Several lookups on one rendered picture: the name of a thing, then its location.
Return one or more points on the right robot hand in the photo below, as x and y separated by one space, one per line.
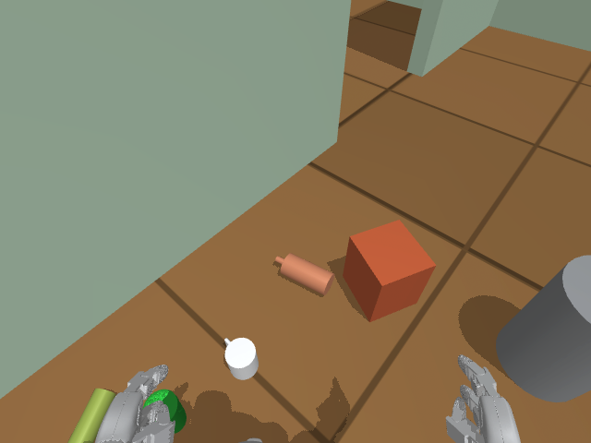
492 413

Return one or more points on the left robot hand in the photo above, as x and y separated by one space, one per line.
127 421

